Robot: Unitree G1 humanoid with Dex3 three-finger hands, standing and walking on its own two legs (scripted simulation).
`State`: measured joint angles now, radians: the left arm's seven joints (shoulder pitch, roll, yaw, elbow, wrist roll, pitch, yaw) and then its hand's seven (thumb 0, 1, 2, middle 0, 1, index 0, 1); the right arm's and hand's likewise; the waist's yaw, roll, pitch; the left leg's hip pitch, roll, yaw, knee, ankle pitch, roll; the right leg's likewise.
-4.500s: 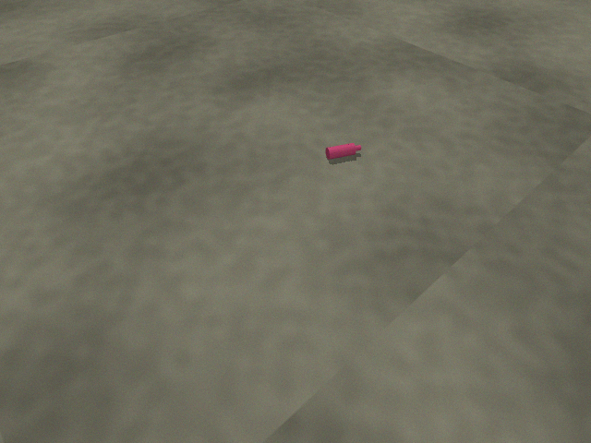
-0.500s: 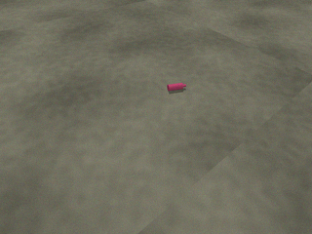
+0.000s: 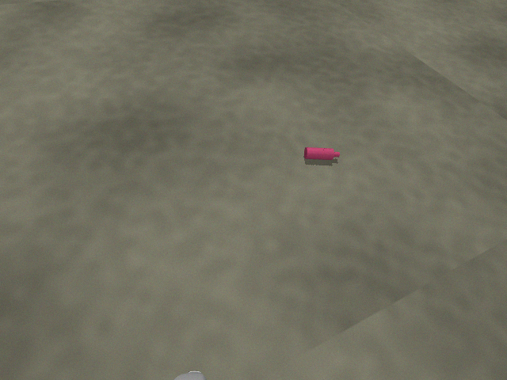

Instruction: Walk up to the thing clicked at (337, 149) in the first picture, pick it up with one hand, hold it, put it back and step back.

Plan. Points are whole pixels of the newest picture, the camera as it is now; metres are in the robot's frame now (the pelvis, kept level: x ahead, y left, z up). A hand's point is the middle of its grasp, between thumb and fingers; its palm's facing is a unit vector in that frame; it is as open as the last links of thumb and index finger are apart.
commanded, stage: walk up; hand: left
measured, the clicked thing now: (322, 153) +1.37 -0.35 -0.72
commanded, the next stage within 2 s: none
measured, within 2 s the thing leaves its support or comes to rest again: neither
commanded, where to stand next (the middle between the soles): +1.00 -0.63 m, yaw +7 degrees
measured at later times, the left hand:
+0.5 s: hand (197, 274) +0.32 +0.13 -0.11, palm faces +0.06 -0.92 -0.40, open 7.3 cm
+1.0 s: hand (252, 222) +0.49 +0.03 -0.15, palm faces -0.01 -0.96 -0.27, open 7.4 cm
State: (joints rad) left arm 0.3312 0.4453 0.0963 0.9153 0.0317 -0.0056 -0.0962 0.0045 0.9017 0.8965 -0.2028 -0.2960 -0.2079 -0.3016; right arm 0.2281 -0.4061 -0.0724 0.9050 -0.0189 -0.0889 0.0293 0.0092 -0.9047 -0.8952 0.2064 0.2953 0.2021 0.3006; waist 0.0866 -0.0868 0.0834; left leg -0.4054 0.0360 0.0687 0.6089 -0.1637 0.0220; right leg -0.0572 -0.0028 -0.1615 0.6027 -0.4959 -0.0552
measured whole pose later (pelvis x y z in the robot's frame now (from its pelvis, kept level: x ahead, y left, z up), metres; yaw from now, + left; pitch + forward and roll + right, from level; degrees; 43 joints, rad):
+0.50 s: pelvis +0.23 -0.16 +0.00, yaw +1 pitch -3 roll +2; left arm 0.21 0.41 0.11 0.83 0.01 -0.02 -0.10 0.00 0.91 0.90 -0.20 -0.30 -0.21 -0.30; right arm 0.30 -0.48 -0.06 0.95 0.00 -0.06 -0.03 0.02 -0.91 -0.90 0.21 0.29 0.20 0.30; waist 0.04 0.03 0.07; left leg -0.42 0.08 -0.04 1.24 -0.43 0.04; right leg -0.39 -0.08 -0.06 0.74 -0.30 -0.01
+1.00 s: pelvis +0.44 -0.23 +0.01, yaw +2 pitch -3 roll +1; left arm 0.32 0.43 0.08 0.82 0.03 0.03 -0.09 0.01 0.90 0.90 -0.20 -0.30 -0.21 -0.30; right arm 0.31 -0.39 -0.03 0.84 0.00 -0.12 -0.03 0.01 -0.90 -0.89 0.21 0.30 0.20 0.30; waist 0.01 -0.12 0.08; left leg -0.28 0.05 0.10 0.60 -0.27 0.01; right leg -0.47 -0.04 0.05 1.17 -0.39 -0.01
